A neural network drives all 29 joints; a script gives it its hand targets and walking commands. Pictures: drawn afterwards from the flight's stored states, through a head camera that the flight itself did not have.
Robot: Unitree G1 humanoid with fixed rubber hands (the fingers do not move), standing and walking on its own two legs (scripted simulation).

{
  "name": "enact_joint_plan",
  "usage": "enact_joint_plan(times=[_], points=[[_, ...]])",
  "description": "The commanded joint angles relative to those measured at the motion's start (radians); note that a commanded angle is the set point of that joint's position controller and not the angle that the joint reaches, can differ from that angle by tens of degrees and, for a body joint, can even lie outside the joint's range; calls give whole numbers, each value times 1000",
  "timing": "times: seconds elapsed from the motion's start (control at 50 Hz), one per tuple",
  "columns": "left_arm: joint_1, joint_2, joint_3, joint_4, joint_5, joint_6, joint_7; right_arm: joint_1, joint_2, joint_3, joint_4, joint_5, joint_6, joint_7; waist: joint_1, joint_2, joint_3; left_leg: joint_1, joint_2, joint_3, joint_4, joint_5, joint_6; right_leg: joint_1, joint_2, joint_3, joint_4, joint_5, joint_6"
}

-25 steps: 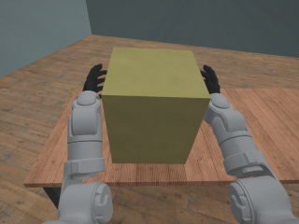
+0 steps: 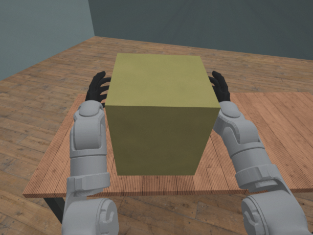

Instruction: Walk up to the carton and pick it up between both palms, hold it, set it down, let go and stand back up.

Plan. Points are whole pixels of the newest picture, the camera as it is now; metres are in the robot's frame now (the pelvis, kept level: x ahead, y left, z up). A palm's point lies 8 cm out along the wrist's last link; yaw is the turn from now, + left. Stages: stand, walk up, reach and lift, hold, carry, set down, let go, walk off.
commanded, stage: hold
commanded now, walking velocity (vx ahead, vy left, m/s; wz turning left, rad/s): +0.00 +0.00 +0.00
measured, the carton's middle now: (157, 117) +0.38 +0.01 +0.17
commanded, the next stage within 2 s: none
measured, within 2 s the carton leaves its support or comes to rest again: neither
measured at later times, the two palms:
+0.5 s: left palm (95, 103) +0.36 +0.15 +0.23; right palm (221, 103) +0.36 -0.15 +0.22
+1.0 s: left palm (95, 101) +0.36 +0.15 +0.23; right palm (220, 101) +0.37 -0.15 +0.22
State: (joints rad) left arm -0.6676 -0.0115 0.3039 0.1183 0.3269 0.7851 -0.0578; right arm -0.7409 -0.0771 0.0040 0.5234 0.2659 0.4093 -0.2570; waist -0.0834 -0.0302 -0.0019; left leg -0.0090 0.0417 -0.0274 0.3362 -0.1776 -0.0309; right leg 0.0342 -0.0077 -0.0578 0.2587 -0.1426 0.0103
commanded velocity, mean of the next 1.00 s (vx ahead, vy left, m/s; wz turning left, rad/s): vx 0.00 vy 0.00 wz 0.00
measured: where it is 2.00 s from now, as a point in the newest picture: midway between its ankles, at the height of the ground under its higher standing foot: outside the picture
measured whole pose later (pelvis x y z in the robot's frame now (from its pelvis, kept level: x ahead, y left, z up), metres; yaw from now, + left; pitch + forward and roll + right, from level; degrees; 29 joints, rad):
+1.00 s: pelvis +0.00 +0.00 +0.00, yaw +0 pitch -9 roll -1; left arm -0.70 0.00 0.31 0.17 0.33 0.78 -0.06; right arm -0.77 -0.07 -0.02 0.57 0.25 0.40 -0.24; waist -0.09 -0.03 0.00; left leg 0.00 0.04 -0.03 0.33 -0.18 -0.03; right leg 0.04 -0.01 -0.06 0.25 -0.14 0.01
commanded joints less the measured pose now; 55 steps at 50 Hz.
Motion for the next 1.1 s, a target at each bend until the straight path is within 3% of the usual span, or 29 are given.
enact_joint_plan(times=[0.0,0.04,0.12,0.16,0.24,0.3,0.34,0.36,0.4,0.46,0.5,0.56,0.58,0.7,0.8,0.88,0.96,1.0,1.04,1.08], points=[[-655,-577,-462,-73,-169,-71,-131,-789,600,309,-311,70,-55,133,-12,60,-319,44,-93,61,-29,229,-11,85,84,-26,-16,85,24],[-634,-577,-452,-55,-155,-63,-134,-774,594,296,-281,60,-54,139,-6,67,-296,19,-90,67,-48,183,-8,89,82,-23,-18,43,19],[-687,-595,-486,-94,-191,-83,-131,-805,615,297,-315,61,-70,137,-30,65,-390,58,-97,60,-17,260,-15,100,84,-25,-3,132,28],[-651,-586,-466,-86,-175,-83,-130,-795,617,322,-316,78,-70,131,-14,57,-378,69,-102,60,-1,309,-17,126,86,-21,-1,178,33],[-624,-580,-455,-53,-168,-75,-137,-810,603,317,-339,74,-72,128,-7,44,-362,61,-101,58,-8,280,-13,110,83,-27,-11,151,34],[-614,-573,-434,-35,-151,-70,-143,-771,588,302,-280,61,-62,128,-14,32,-290,55,-98,64,-26,254,-13,94,85,-25,-18,117,30],[-642,-557,-406,-31,-140,-72,-148,-787,607,314,-258,65,-61,134,3,23,-294,31,-104,68,-36,230,2,109,74,-21,-22,110,36],[-630,-554,-408,-38,-143,-72,-152,-803,616,331,-298,75,-70,132,10,17,-331,38,-107,68,-26,249,5,128,74,-20,-13,152,39],[-650,-586,-467,-111,-179,-83,-146,-815,626,344,-369,98,-83,125,-14,56,-414,75,-106,62,10,338,-19,150,82,-19,4,224,36],[-651,-582,-471,-84,-184,-87,-136,-810,615,333,-358,85,-77,124,-19,48,-384,72,-103,60,2,291,-15,103,84,-27,-7,159,34],[-629,-573,-445,-45,-160,-79,-136,-809,611,324,-331,73,-71,127,0,34,-327,51,-101,66,-20,241,-2,93,81,-24,-15,119,35],[-620,-586,-459,-62,-159,-74,-136,-794,598,317,-317,78,-74,131,-3,71,-329,57,-97,65,-19,274,-17,91,82,-25,-13,118,24],[-644,-594,-476,-88,-172,-76,-134,-784,594,307,-307,80,-73,132,-19,86,-341,65,-95,64,-16,287,-26,98,84,-24,-12,116,22],[-642,-567,-448,-81,-163,-75,-129,-789,603,319,-300,82,-63,136,4,52,-347,53,-101,66,-21,257,-13,103,82,-23,-9,104,29],[-661,-595,-467,-42,-171,-76,-132,-821,599,280,-294,58,-72,144,-16,70,-327,33,-91,64,-35,210,-16,89,85,-25,-16,54,20],[-654,-575,-447,-54,-164,-85,-131,-789,597,296,-265,62,-65,138,-11,49,-350,49,-94,59,-23,258,-12,106,83,-18,-7,117,25],[-595,-567,-427,-49,-151,-67,-149,-778,594,319,-306,87,-59,120,-12,31,-327,66,-105,61,-6,318,-18,142,83,-20,-9,208,38],[-623,-578,-454,-96,-164,-74,-151,-796,606,340,-350,103,-67,120,-12,50,-373,75,-106,56,8,361,-24,149,86,-25,2,237,37],[-643,-589,-504,-160,-192,-84,-140,-785,606,348,-392,112,-72,119,-33,75,-420,105,-105,51,29,408,-40,141,92,-28,13,255,33],[-627,-576,-504,-155,-185,-81,-132,-771,592,358,-391,115,-65,117,-28,82,-406,116,-106,50,35,416,-43,130,92,-28,8,250,32]])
